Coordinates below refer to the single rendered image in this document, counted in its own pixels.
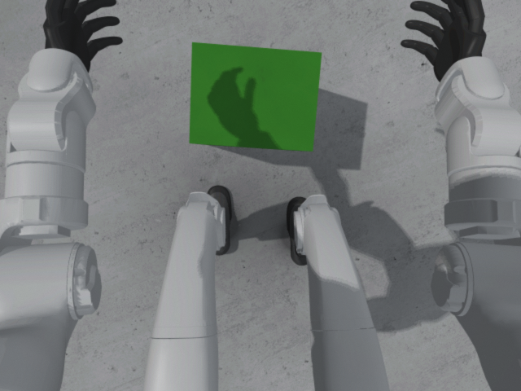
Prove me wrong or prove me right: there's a left robot upper arm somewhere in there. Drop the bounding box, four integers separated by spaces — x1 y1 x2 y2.
0 242 102 391

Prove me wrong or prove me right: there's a robot right thigh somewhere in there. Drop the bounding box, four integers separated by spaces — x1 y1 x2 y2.
293 203 390 391

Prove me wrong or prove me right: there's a carton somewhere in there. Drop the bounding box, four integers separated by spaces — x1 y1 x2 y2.
189 42 322 152

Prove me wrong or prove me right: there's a left robot forearm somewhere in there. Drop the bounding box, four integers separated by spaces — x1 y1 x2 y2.
0 48 96 252

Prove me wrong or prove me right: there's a right robot hand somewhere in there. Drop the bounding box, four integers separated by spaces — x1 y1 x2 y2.
401 0 487 82

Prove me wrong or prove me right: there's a left robot hand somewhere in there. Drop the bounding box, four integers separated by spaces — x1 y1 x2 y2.
43 0 123 73

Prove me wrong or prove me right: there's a left robot shin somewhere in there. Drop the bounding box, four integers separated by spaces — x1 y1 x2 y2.
177 192 219 220

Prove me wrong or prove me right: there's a right robot upper arm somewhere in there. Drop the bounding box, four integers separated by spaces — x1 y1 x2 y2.
431 242 521 391

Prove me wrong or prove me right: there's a right robot forearm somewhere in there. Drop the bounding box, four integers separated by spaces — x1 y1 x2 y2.
435 56 521 246

